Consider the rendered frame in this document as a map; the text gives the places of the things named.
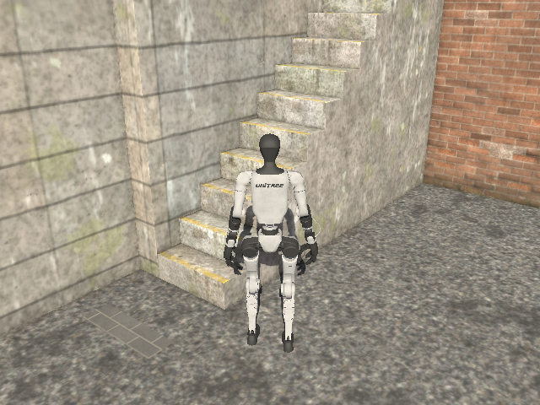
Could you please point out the robot shin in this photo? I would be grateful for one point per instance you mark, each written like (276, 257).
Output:
(288, 313)
(251, 307)

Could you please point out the robot left upper arm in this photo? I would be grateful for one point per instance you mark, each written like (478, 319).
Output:
(240, 193)

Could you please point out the right robot hand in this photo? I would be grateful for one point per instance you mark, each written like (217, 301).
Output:
(312, 253)

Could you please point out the right robot forearm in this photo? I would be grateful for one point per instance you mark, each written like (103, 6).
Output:
(307, 226)

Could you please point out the left robot forearm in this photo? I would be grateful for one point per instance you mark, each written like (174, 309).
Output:
(233, 230)

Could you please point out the left robot hand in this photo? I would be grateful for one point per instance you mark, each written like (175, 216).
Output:
(228, 255)

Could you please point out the robot right upper arm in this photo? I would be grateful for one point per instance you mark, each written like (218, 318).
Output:
(296, 179)

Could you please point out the robot left shin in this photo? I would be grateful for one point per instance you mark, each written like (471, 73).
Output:
(251, 307)

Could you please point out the robot right shin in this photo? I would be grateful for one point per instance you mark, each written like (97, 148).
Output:
(288, 313)

